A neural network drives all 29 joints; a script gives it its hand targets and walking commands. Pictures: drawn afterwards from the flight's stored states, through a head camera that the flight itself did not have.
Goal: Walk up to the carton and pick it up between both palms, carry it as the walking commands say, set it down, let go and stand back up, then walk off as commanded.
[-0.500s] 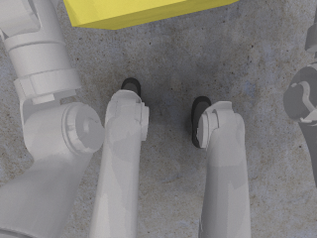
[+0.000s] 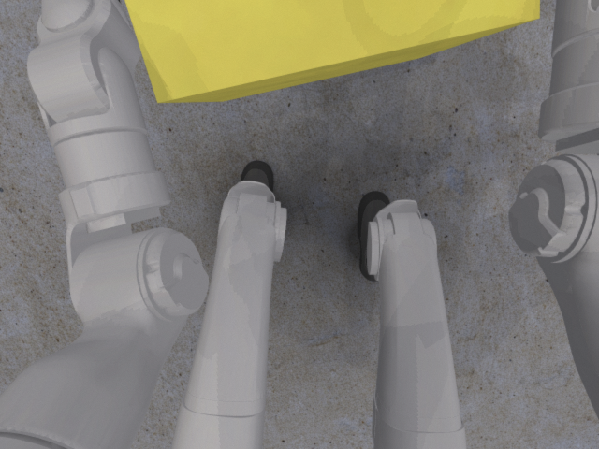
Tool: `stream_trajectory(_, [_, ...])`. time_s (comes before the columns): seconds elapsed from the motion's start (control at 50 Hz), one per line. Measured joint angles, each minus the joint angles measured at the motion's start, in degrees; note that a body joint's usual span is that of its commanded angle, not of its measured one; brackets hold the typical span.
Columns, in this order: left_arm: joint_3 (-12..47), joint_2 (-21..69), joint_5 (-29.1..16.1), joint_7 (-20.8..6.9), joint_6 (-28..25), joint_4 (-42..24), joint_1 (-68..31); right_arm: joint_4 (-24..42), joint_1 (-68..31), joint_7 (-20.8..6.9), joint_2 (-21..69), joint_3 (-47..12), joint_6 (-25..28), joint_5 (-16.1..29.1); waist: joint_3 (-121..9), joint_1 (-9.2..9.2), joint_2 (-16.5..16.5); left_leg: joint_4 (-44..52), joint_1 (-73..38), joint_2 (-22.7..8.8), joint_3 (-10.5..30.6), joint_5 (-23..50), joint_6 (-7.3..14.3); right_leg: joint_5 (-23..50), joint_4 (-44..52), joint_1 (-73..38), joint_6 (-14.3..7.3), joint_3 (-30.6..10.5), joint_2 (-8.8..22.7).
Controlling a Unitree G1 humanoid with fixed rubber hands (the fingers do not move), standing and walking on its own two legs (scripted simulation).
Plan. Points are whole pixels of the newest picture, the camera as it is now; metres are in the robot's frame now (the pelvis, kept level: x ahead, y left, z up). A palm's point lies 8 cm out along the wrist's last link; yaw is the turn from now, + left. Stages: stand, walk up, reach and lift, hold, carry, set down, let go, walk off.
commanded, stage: reach and lift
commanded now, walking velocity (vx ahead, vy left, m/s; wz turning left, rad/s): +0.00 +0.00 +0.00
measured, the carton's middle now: out of the picture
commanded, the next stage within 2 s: none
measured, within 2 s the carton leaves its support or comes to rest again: neither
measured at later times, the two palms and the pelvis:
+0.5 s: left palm out of the picture +0.48 +0.24 -0.03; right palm out of the picture +0.58 -0.12 -0.02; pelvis +0.00 +0.00 +0.06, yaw +0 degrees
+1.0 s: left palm out of the picture +0.46 +0.24 +0.06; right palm out of the picture +0.56 -0.13 +0.07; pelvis +0.03 +0.00 +0.11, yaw +0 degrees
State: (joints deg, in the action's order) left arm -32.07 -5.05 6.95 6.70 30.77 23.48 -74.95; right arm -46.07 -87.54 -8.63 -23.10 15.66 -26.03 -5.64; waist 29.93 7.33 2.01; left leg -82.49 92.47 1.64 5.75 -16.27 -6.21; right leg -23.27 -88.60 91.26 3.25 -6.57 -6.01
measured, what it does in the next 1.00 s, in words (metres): rises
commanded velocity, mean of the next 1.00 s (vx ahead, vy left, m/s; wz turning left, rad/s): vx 0.00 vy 0.00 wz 0.00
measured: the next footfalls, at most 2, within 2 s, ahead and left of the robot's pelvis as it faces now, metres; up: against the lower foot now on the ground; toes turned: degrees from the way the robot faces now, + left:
none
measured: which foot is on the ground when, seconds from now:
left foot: down 0.00-1.00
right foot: down 0.00-1.00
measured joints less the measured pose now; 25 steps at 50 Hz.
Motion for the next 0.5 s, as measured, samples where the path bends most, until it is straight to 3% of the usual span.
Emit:
stream_trajectory(0.42, [2.36,2.92,0.91,1.16,0.49,-4.30,6.56,2.58,6.37,-1.73,1.29,1.24,0.34,-1.18,0.02,-0.10,-0.55,9.62,-11.47,0.34,1.14,2.47,0.28,2.57,10.27,-11.93,-0.16,0.12,0.30])
stream_trajectory(0.5, [0.84,3.12,1.22,0.12,-0.80,-3.35,7.60,2.04,7.17,-1.24,2.83,2.21,0.75,-1.60,-0.10,-0.20,-0.08,11.85,-14.12,0.04,0.67,2.85,0.50,3.15,12.26,-14.24,-0.13,-0.50,0.12])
